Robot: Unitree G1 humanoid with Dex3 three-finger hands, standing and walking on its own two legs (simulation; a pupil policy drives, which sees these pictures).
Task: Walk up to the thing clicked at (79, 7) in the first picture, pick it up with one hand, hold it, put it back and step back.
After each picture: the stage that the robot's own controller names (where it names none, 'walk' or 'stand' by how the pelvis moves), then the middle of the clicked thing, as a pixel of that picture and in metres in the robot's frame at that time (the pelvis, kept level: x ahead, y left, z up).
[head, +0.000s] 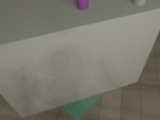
stand; out of the picture +0.88 +0.04 +0.07
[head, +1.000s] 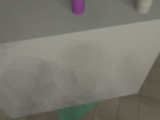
rise first; (77, 0) +0.78 +0.09 +0.09
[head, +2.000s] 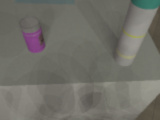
walk; (33, 35) +0.48 +0.23 +0.10
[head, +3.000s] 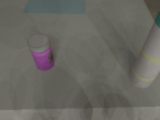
stand; (42, 52) +0.41 +0.18 +0.10
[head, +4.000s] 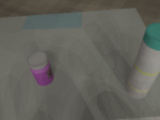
stand; (41, 69) +0.38 +0.19 +0.06
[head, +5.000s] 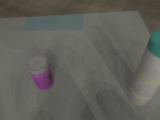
stand; (41, 73) +0.37 +0.18 +0.06
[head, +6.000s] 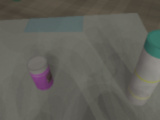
stand; (41, 73) +0.37 +0.19 +0.06
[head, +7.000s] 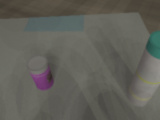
stand; (41, 73) +0.37 +0.18 +0.06
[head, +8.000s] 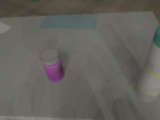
rise first; (52, 65) +0.39 +0.18 +0.07
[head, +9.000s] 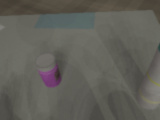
go down; (49, 70) +0.37 +0.17 +0.07
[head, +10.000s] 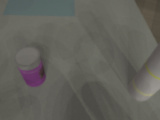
go down; (31, 68) +0.37 +0.16 +0.08
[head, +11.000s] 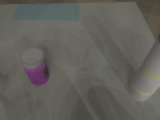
close in; (36, 67) +0.38 +0.16 +0.08
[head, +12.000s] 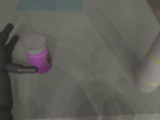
close; (38, 54) +0.40 +0.16 +0.11
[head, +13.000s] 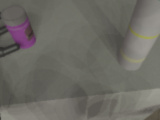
go down; (20, 28) +0.48 +0.19 +0.14
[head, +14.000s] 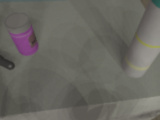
go down; (23, 35) +0.46 +0.18 +0.13
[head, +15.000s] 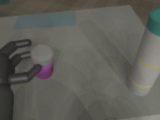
rise first; (43, 62) +0.39 +0.15 +0.12
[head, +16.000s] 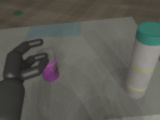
close; (48, 65) +0.42 +0.17 +0.08
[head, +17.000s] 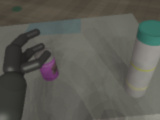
close; (47, 64) +0.42 +0.17 +0.08
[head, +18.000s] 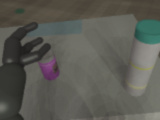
close; (48, 64) +0.43 +0.17 +0.08
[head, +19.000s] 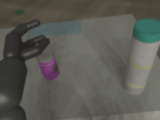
close; (48, 64) +0.43 +0.17 +0.08
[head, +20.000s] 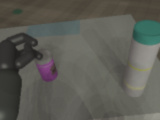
crouch; (46, 65) +0.42 +0.18 +0.08
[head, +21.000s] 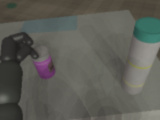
crouch; (43, 62) +0.43 +0.17 +0.07
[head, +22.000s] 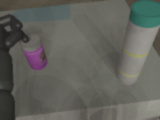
lower; (34, 52) +0.45 +0.18 +0.10
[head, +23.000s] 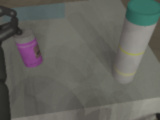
lower; (28, 48) +0.46 +0.18 +0.11
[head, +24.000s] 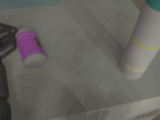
lower; (30, 47) +0.44 +0.15 +0.11
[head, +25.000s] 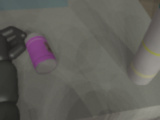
lower; (40, 52) +0.41 +0.13 +0.11
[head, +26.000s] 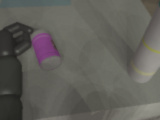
lower; (45, 49) +0.42 +0.12 +0.11
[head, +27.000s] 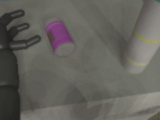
open; (59, 37) +0.46 +0.07 +0.12
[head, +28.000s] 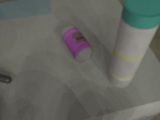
sink last; (76, 43) +0.46 +0.01 +0.09
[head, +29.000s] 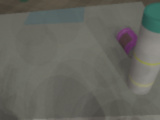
stand; (129, 41) +0.49 -0.11 +0.10
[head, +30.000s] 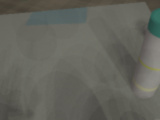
stand; (159, 36) +0.51 -0.22 +0.09
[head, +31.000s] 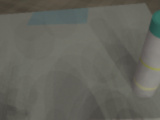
stand; (157, 102) +0.56 -0.41 -0.55
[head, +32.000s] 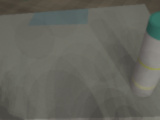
stand; (153, 105) +0.60 -0.42 -0.69
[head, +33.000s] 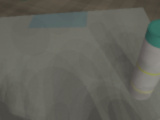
stand; (151, 106) +0.60 -0.43 -0.71
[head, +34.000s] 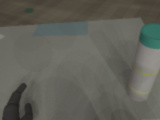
stand; (152, 115) +0.61 -0.42 -0.71
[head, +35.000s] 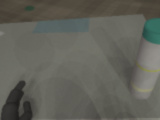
stand; (153, 113) +0.61 -0.42 -0.70
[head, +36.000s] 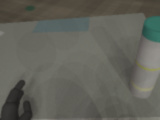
stand; (155, 113) +0.62 -0.42 -0.69
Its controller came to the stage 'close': yes
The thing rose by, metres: 0.01
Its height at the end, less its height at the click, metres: -0.79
